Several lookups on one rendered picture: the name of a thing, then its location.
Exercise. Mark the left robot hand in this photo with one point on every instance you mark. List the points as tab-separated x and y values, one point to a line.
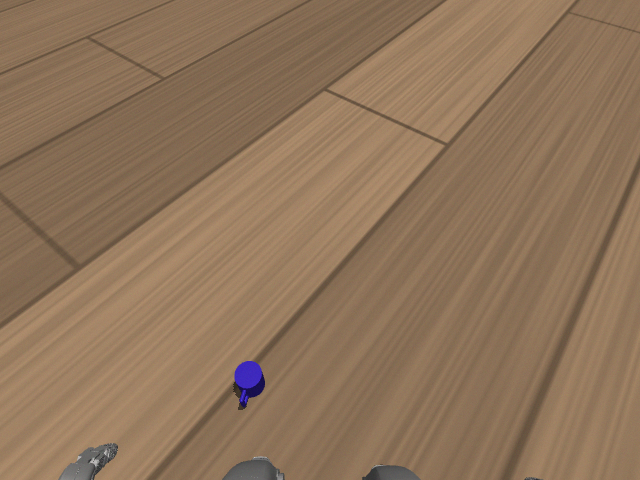
90	462

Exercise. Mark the mug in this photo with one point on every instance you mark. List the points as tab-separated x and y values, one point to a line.
250	380

